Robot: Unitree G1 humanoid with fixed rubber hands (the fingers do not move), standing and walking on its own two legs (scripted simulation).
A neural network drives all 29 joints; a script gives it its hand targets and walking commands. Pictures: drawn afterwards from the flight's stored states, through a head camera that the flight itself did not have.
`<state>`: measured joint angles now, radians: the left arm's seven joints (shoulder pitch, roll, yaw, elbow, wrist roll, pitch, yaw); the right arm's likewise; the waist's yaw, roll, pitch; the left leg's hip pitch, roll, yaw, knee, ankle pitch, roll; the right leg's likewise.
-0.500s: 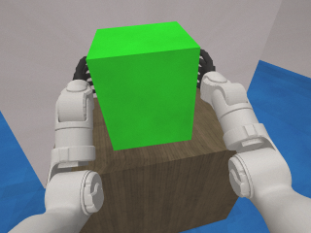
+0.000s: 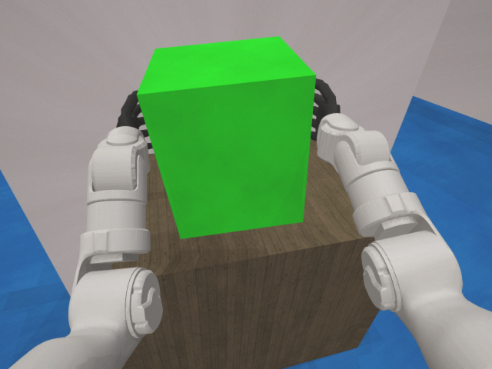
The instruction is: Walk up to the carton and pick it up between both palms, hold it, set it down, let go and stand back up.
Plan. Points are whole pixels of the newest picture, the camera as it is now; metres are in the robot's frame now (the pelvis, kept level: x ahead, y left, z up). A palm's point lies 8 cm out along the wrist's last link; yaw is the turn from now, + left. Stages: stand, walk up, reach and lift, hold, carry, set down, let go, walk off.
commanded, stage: hold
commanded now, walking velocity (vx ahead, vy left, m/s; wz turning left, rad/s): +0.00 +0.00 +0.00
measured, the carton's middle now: (230, 136) +0.42 +0.01 +0.24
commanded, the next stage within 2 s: none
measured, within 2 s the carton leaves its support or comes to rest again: neither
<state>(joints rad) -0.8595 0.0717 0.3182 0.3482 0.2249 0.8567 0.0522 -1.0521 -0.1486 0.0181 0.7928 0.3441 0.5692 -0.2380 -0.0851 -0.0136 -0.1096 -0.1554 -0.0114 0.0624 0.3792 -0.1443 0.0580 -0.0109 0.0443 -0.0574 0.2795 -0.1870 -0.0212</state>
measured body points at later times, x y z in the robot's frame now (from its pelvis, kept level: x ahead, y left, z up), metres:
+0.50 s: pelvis +0.00 +0.00 +0.00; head -0.07 +0.02 +0.44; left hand +0.39 +0.16 +0.26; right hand +0.40 -0.14 +0.28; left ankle +0.05 +0.07 -0.75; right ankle -0.02 -0.10 -0.75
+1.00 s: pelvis +0.00 +0.00 +0.00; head -0.09 +0.02 +0.44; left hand +0.38 +0.16 +0.28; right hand +0.38 -0.14 +0.28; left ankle +0.05 +0.07 -0.75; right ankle -0.02 -0.10 -0.75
